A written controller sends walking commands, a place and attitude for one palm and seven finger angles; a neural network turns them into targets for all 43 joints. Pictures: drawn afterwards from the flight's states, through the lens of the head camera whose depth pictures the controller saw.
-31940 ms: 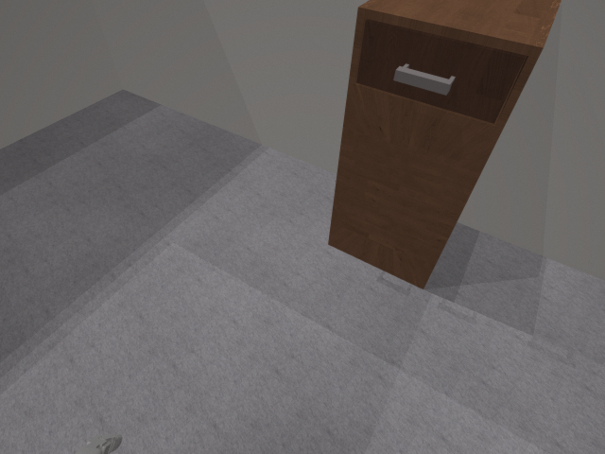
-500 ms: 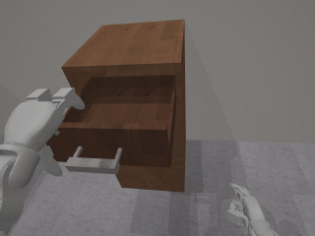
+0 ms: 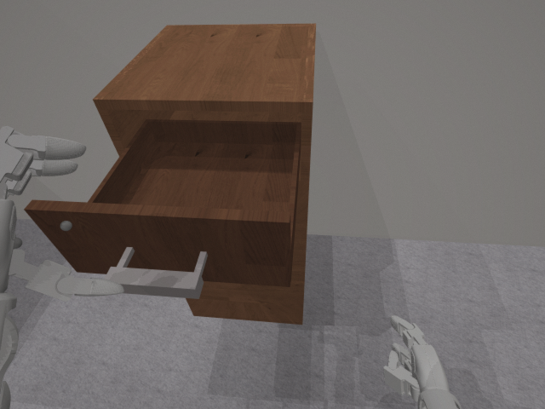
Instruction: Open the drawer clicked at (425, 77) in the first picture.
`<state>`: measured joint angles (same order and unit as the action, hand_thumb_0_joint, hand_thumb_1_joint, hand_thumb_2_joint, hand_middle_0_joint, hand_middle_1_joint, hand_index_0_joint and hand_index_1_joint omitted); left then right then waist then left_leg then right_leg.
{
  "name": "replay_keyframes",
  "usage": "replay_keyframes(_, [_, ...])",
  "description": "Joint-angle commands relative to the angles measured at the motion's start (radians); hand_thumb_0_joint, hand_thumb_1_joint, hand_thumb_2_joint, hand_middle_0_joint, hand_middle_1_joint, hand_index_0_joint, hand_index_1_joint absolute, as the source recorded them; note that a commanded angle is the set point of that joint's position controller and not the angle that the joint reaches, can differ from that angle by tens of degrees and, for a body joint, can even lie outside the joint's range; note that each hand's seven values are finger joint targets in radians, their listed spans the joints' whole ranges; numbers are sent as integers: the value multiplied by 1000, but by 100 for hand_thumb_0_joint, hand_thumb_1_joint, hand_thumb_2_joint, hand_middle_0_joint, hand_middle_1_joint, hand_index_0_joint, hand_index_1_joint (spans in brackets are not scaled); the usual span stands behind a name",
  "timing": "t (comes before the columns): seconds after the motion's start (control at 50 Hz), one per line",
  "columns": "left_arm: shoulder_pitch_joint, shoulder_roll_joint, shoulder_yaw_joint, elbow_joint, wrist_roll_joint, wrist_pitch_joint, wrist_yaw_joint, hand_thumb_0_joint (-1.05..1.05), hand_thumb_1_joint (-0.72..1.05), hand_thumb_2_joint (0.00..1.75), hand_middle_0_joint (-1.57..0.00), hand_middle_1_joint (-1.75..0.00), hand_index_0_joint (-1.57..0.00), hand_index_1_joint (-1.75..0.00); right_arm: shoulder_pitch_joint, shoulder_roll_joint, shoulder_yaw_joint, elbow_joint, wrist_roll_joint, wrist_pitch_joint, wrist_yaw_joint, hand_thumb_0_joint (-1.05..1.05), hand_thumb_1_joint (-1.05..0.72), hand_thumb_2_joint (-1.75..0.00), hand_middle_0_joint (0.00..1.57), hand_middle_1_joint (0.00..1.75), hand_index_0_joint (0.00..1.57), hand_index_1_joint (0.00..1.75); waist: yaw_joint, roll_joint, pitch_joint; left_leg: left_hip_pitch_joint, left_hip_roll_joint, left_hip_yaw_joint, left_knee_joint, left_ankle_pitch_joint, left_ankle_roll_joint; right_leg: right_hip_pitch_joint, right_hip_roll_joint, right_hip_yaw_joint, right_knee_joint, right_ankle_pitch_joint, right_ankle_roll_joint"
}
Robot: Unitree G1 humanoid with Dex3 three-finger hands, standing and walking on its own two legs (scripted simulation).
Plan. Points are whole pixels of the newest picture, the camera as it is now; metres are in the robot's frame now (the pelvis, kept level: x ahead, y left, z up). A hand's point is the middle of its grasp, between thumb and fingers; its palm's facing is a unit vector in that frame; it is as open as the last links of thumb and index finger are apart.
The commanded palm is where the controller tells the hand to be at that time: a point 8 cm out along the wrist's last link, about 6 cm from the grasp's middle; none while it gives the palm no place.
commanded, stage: draw the hand back to the body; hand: left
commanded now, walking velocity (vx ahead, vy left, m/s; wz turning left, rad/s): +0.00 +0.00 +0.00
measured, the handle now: (159, 269) +0.28 +0.22 +0.06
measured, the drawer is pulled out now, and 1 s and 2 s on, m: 0.28 0.28 0.28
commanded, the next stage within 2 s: step back with the hand held close in 0.84 s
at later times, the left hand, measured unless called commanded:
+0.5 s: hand (56, 220) +0.21 +0.24 +0.25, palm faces +0.48 -0.80 -0.36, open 9.9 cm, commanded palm +0.16 +0.28 +0.25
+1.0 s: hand (40, 231) +0.20 +0.24 +0.25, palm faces +0.51 -0.78 -0.35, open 7.5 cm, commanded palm +0.14 +0.28 +0.25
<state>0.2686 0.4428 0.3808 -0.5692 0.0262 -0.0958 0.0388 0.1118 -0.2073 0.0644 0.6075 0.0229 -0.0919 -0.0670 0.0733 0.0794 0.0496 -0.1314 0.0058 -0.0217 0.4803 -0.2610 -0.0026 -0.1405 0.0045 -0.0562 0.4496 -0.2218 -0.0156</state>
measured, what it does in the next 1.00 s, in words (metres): stands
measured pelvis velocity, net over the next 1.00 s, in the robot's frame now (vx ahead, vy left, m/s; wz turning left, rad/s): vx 0.01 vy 0.00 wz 0.00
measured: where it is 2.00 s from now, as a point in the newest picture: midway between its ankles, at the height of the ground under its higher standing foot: outside the picture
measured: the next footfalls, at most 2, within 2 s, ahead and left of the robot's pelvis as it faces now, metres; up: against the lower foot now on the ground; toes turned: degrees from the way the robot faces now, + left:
left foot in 1.70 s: -0.03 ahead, +0.12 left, +0.00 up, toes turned +4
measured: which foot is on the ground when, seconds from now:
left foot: down 0.00-1.00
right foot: down 0.00-1.00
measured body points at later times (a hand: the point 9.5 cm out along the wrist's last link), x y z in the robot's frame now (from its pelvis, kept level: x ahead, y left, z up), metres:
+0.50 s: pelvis +0.02 +0.01 +0.00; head +0.00 -0.01 +0.45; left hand +0.18 +0.28 +0.27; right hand +0.22 -0.21 -0.07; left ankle +0.01 +0.12 -0.74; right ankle +0.02 -0.11 -0.74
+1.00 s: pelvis +0.01 +0.00 +0.00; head -0.02 -0.01 +0.45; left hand +0.16 +0.28 +0.27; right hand +0.21 -0.21 -0.07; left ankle +0.01 +0.12 -0.74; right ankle +0.02 -0.11 -0.74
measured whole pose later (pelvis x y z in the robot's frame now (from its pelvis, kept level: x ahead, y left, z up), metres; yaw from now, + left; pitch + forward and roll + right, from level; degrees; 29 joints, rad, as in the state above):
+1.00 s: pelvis +0.01 +0.00 +0.00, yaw +0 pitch -5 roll -1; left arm 0.36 0.37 0.42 -0.59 -0.06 -0.15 0.11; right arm 0.17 -0.20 0.03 0.64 0.01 -0.12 -0.07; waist 0.06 0.06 0.02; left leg -0.10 0.01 -0.02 0.44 -0.25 0.00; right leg -0.09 0.01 -0.06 0.38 -0.20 -0.01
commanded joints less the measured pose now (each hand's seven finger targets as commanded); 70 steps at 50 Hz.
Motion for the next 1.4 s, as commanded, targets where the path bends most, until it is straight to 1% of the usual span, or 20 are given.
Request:
replay_keyframes(0.0, [-101,67,47,-219,-96,-108,75,0,-18,43,-28,-100,-28,-100,-120,-94,-42,-138,-17,-109,-20,0,-90,-90,20,30,20,30,-15,29,-123,40,8,16,-118,65,15,21,-16,4,-112,-2,4])
replay_keyframes(0.04, [-140,77,33,-263,-86,-123,86,0,-12,47,-27,-95,-27,-95,-127,-104,-41,-124,-26,-129,-21,0,-90,-90,20,30,20,30,-12,81,-98,32,8,7,-128,94,11,31,-15,8,-111,21,-5])
replay_keyframes(0.08, [-132,77,31,-285,-77,-133,97,0,-5,50,-27,-91,-27,-91,-116,-97,-42,-123,-34,-142,-20,0,-90,-90,20,30,20,30,-7,80,-106,20,6,2,-131,130,11,57,-18,6,-101,55,-10])
replay_keyframes(0.14, [-88,130,98,-287,-79,-133,107,0,6,54,-26,-84,-26,-84,-109,-103,-50,-116,-40,-143,-22,0,-90,-90,20,30,20,30,6,31,-123,20,5,2,-118,210,7,98,-13,4,-97,140,-14])
replay_keyframes(0.18, [-51,107,101,-261,-85,-132,102,0,13,57,-25,-80,-25,-80,-106,-90,-53,-117,-37,-135,-20,0,-90,-90,20,30,20,30,5,-11,-124,24,8,10,-111,255,9,106,-14,3,-87,194,-11])
replay_keyframes(0.24, [-37,90,100,-239,-91,-130,90,0,23,62,-25,-73,-25,-73,-102,-94,-60,-111,-30,-127,-11,0,-90,-90,20,30,20,30,0,30,-90,27,11,12,-114,274,-1,88,-6,0,-99,209,-13])
replay_keyframes(0.28, [-12,82,102,-223,-96,-127,83,0,31,64,-24,-68,-24,-68,-97,-98,-66,-114,-26,-119,-6,0,-90,-90,20,30,20,30,-2,-5,-98,34,18,12,-117,292,2,88,-6,-2,-91,223,-9])
replay_keyframes(0.32, [-5,90,119,-210,-101,-122,79,0,37,68,-24,-64,-24,-64,-99,-101,-72,-119,-23,-110,-6,0,-90,-90,20,30,20,30,0,-51,-105,31,18,14,-117,283,5,92,-5,-2,-92,221,-5])
replay_keyframes(0.44, [-14,109,137,-235,-101,-116,79,0,58,76,-22,-50,-22,-50,-101,-103,-75,-122,-23,-96,-10,0,-90,-90,20,30,20,30,-1,2,-115,49,12,18,-116,265,2,83,-2,5,-110,204,-8])
replay_keyframes(0.5, [15,107,143,-241,-102,-112,83,0,69,81,-22,-43,-22,-43,-98,-99,-75,-127,-24,-92,-11,0,-90,-90,20,30,20,30,0,-24,-146,54,13,19,-111,273,5,95,-4,6,-104,216,-4])
replay_keyframes(0.62, [-31,99,125,-236,-97,-103,88,0,90,90,-20,-30,-20,-30,-99,-96,-71,-120,-25,-97,-14,0,-90,-90,20,30,20,30,-8,-7,-94,46,9,13,-118,233,5,65,-2,8,-124,173,-4])
replay_keyframes(0.9, [-25,95,122,-223,-97,-100,89,0,90,90,-20,-30,-20,-30,-108,-92,-70,-124,-25,-100,-11,0,-90,-90,20,30,20,30,2,4,-96,36,6,7,-127,179,5,69,-4,17,-132,107,-7])
replay_keyframes(0.92, [-30,102,128,-223,-98,-100,90,0,90,90,-20,-30,-20,-30,-111,-91,-69,-125,-26,-101,-12,0,-90,-90,20,30,20,30,3,-13,-92,33,5,7,-127,171,6,65,-4,17,-135,100,-5])
replay_keyframes(0.94, [-170,277,294,-273,-90,-147,96,0,90,90,-20,-30,-20,-30,-93,-109,-52,-164,-9,-77,5,0,-90,-90,20,30,20,30,-44,32,31,-80,15,-19,-110,86,24,-55,-57,69,-183,72,0])
replay_keyframes(0.96, [-17,165,207,-195,-96,-146,81,0,90,90,-20,-30,-20,-30,-92,-109,-71,-154,-15,-62,-4,0,-90,-90,20,30,20,30,-45,-91,-6,-81,20,-45,-69,122,28,-89,-79,64,-193,67,4])
replay_keyframes(1.0, [52,137,175,-201,-94,-141,73,0,90,90,-20,-30,-20,-30,-89,-113,-77,-160,-13,-46,1,0,-90,-90,20,30,20,30,-52,-164,-48,-52,14,-30,0,177,29,-116,-114,86,-208,83,-5])
replay_keyframes(1.06, [127,148,189,-241,-96,-160,81,0,90,90,-20,-30,-20,-30,-63,-125,-89,-153,-12,-41,-4,0,-90,-90,20,30,20,30,-61,-70,-141,-53,13,-22,49,199,21,-110,-159,88,-166,140,-34])
replay_keyframes(1.16, [234,195,255,-348,-103,-173,101,0,90,90,-20,-30,-20,-30,-46,-134,-108,-181,-11,-22,-15,0,-90,-90,20,30,20,30,-60,-23,-254,-99,60,-68,-13,362,21,-25,-104,36,-34,218,-4])
replay_keyframes(1.28, [252,214,296,-380,-98,-184,112,0,90,90,-20,-30,-20,-30,-39,-146,-122,-205,-15,-25,-23,0,-90,-90,20,30,20,30,-50,42,-242,-243,118,-134,-91,342,40,31,-42,18,111,164,13])
replay_keyframes(1.38, [174,201,294,-343,-77,-193,116,0,90,90,-20,-30,-20,-30,-17,-155,-123,-196,-27,-52,-20,0,-90,-90,20,30,20,30,-55,94,-167,-421,174,-170,-171,89,73,44,-17,30,226,-22,16])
